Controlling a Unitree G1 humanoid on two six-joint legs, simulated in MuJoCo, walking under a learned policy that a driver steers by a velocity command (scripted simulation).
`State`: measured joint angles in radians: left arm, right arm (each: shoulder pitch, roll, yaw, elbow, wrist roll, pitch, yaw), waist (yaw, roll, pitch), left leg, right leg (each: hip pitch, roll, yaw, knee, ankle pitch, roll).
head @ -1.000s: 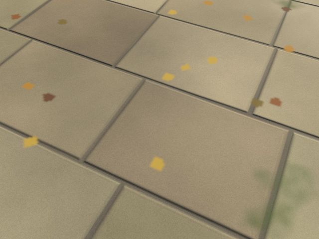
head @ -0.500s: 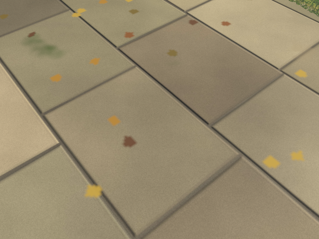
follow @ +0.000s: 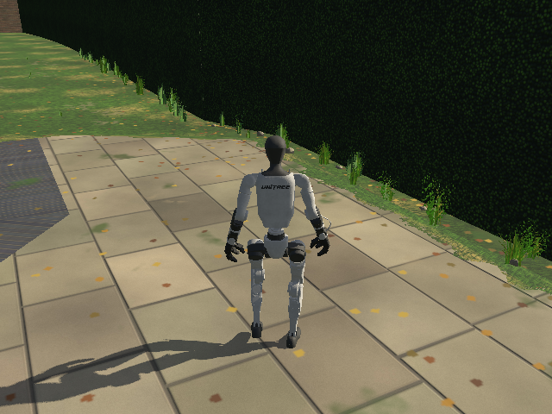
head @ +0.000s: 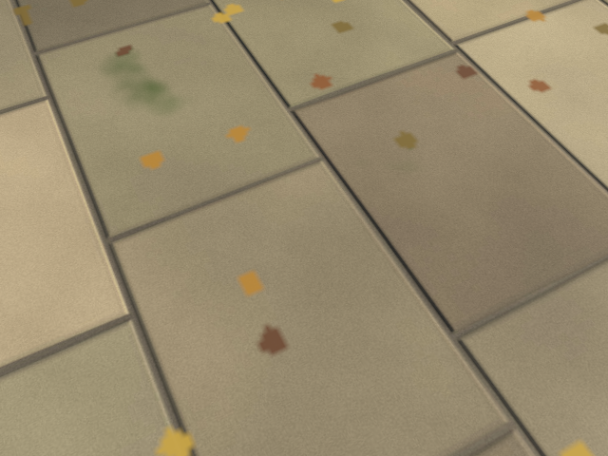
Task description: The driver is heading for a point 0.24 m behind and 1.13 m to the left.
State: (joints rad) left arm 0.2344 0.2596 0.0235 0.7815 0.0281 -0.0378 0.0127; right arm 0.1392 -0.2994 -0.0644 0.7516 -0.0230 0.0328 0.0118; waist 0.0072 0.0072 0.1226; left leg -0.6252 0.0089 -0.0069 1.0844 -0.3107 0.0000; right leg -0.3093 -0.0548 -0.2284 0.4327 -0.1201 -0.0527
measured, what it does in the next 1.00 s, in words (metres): walks ahead, turning left: left foot, then right foot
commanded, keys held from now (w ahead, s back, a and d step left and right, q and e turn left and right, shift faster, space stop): q+shift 0.10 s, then w+q+shift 0.90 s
